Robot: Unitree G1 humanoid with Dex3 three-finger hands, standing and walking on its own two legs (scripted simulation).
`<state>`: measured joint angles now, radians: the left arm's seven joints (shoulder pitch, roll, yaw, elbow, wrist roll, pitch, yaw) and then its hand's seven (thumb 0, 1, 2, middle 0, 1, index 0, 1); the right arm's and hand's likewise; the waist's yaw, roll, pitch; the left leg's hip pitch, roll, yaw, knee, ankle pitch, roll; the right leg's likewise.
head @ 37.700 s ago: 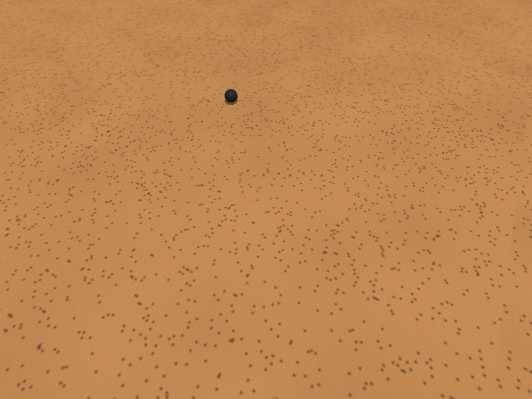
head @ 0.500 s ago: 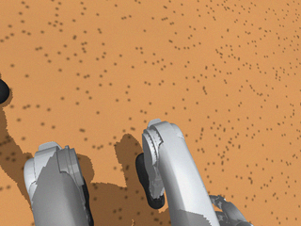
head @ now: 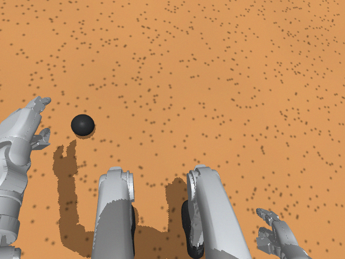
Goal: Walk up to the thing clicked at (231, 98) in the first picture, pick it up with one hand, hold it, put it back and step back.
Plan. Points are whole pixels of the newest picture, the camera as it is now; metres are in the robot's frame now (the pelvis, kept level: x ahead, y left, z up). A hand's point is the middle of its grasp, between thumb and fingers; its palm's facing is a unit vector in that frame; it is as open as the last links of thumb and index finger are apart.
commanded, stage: home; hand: left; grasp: from above
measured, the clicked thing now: (82, 125) +0.52 +0.30 -0.42
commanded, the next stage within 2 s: none
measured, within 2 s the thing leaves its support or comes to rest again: neither
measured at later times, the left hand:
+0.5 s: hand (23, 191) +0.25 +0.22 +0.10, palm faces +0.06 -0.94 -0.33, open 7.4 cm
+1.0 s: hand out of the picture +0.21 +0.19 +0.21, palm faces +0.17 -0.97 -0.20, open 7.4 cm
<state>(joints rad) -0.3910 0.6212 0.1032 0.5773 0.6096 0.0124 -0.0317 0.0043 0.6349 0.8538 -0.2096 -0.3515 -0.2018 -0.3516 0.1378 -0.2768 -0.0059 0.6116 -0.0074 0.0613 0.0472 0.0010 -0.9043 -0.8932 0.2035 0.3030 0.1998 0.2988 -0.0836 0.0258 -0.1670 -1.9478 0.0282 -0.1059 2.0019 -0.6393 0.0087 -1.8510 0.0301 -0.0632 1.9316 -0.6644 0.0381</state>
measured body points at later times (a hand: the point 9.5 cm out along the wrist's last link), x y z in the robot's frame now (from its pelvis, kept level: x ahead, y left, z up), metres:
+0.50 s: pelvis +0.04 +0.00 +0.19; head +0.11 +0.03 +0.63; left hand +0.25 +0.27 +0.13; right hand +0.23 -0.23 +0.11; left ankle +0.08 +0.12 -0.43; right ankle +0.09 -0.13 -0.43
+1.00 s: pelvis +0.08 -0.01 +0.26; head +0.09 +0.00 +0.70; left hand +0.20 +0.24 +0.22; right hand +0.28 -0.23 +0.20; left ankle +0.08 +0.12 -0.43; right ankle +0.09 -0.13 -0.43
